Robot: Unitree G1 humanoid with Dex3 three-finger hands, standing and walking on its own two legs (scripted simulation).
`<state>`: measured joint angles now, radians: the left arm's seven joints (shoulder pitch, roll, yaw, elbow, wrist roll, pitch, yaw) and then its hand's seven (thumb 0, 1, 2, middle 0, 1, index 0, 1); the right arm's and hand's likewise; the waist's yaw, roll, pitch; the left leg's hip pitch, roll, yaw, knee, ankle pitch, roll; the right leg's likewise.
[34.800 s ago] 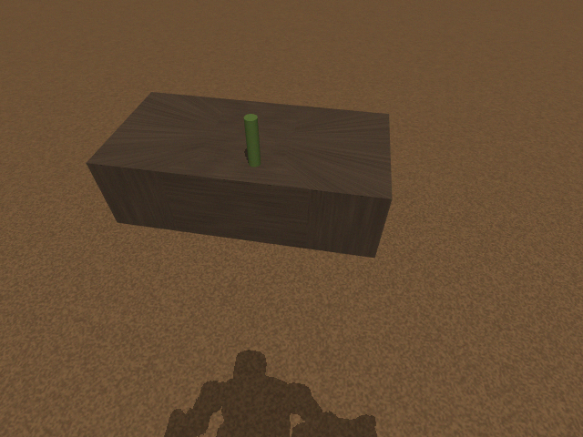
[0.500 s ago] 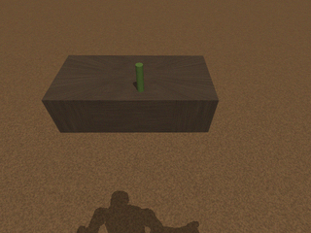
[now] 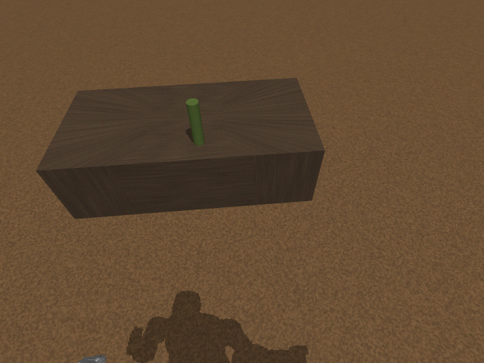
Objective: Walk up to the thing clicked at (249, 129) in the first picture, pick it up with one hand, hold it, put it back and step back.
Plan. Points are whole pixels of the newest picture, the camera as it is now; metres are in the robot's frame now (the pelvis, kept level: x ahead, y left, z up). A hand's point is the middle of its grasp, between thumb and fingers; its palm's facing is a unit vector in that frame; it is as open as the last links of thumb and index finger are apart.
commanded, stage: step back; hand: left
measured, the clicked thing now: (195, 123) +1.07 +0.23 -0.30
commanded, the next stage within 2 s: stand in 0.12 s
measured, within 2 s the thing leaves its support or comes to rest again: neither
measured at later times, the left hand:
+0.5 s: hand out of the picture +0.09 +0.25 -0.14, palm faces -0.02 -0.94 -0.34, open 7.4 cm
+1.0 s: hand out of the picture +0.07 +0.24 -0.14, palm faces -0.03 -0.94 -0.34, open 7.4 cm
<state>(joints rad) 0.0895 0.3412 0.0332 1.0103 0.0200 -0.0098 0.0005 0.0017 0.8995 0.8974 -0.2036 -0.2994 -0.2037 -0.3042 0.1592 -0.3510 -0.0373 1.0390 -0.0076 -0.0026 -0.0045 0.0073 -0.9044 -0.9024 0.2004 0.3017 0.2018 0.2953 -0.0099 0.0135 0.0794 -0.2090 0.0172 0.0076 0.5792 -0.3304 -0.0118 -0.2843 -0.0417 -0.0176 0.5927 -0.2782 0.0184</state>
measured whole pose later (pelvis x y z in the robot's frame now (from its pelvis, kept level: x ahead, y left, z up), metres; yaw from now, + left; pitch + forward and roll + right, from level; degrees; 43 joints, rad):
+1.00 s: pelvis +0.00 -0.01 +0.02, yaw +0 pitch -2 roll +0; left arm 0.10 0.35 0.00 1.15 0.01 -0.02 -0.01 0.00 0.90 0.90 -0.20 -0.30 -0.20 -0.30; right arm 0.12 -0.34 -0.01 1.15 -0.01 -0.01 0.01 0.01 -0.90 -0.90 0.20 0.30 0.20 0.30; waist 0.00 0.00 0.05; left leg -0.08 0.03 0.00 0.31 -0.20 -0.03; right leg -0.16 -0.02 -0.03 0.34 -0.15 0.01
